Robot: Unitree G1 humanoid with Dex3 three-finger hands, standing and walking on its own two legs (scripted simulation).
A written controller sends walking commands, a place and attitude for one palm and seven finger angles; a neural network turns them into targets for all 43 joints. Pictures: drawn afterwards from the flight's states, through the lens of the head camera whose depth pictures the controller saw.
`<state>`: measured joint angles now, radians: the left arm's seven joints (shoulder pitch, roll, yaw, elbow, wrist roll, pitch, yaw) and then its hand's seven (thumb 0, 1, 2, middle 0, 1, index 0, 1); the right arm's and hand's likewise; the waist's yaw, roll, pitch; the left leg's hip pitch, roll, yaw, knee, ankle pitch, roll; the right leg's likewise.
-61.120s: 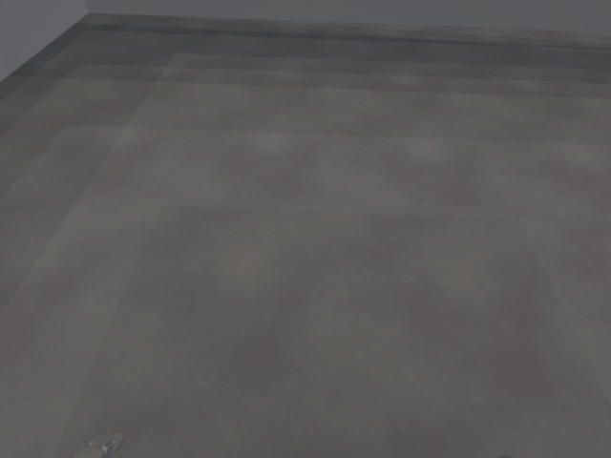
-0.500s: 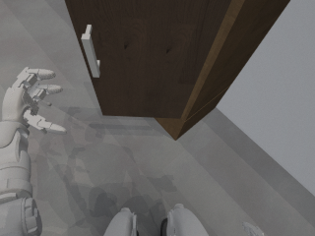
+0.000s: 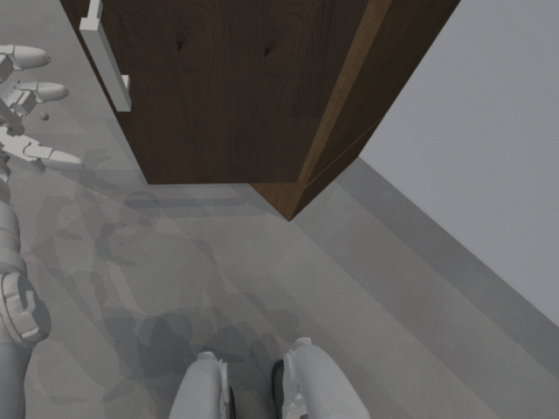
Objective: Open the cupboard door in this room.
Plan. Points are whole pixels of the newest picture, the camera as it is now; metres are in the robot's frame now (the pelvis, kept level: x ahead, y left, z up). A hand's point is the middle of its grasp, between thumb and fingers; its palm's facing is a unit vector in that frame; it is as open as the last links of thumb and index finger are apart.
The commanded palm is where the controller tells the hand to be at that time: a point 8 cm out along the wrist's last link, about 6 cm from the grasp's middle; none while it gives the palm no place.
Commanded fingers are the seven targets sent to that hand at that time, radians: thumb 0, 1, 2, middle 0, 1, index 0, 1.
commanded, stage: move the hooked fingers beside the handle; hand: left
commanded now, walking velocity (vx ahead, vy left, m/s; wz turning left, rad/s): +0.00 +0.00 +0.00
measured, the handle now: (111, 60) +0.59 +0.20 +0.06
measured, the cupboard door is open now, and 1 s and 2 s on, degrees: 49 49 49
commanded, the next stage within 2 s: slide the fingers in behind the handle in 1.02 s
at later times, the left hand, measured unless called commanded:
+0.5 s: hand (43, 104) +0.52 +0.27 +0.05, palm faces +0.02 -1.00 +0.00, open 14.0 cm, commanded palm +0.52 +0.30 +0.05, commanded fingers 0.00 -0.50 0.30 -0.30 -1.20 -0.30 -1.20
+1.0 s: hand (50, 100) +0.52 +0.26 +0.05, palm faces +0.02 -1.00 +0.00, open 14.0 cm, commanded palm +0.52 +0.29 +0.05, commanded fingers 0.00 -0.50 0.30 -0.30 -1.20 -0.30 -1.20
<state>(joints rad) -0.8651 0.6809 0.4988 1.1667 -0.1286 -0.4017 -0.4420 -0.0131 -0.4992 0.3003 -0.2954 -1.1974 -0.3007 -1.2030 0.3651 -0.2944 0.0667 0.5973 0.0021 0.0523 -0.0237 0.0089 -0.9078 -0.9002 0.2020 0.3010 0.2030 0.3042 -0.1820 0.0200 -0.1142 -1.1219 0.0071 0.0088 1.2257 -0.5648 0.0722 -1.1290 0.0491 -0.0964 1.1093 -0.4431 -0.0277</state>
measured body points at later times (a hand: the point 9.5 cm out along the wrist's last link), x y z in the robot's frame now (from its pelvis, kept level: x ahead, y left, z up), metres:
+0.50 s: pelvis +0.00 +0.01 +0.00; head +0.18 +0.05 +0.41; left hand +0.52 +0.33 +0.05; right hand -0.01 -0.26 -0.09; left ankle +0.00 +0.07 -0.64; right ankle +0.04 -0.11 -0.64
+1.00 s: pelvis +0.00 +0.01 +0.00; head +0.17 +0.06 +0.41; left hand +0.52 +0.32 +0.06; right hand +0.01 -0.26 -0.09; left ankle +0.00 +0.07 -0.64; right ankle +0.04 -0.11 -0.64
